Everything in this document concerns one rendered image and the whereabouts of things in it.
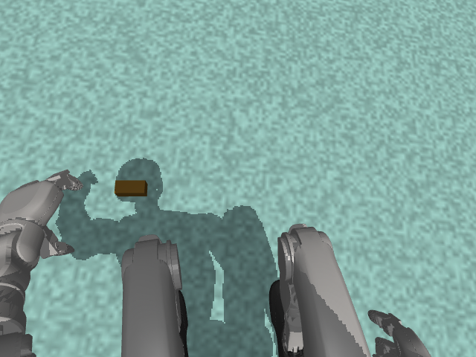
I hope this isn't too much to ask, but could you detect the left robot hand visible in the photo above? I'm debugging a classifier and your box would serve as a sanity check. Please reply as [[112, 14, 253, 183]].
[[0, 170, 83, 259]]

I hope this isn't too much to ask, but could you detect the left robot arm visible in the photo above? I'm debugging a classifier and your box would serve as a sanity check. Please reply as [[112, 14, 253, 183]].
[[0, 219, 45, 357]]

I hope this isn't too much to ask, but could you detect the small box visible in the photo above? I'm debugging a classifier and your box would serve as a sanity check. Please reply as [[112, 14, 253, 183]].
[[115, 180, 148, 196]]

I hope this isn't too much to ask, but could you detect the right robot foot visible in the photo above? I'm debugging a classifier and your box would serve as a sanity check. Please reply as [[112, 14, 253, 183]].
[[269, 280, 304, 357]]

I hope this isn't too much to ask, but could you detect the right robot hand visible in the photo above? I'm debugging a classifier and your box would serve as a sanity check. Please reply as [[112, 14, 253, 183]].
[[368, 310, 431, 357]]

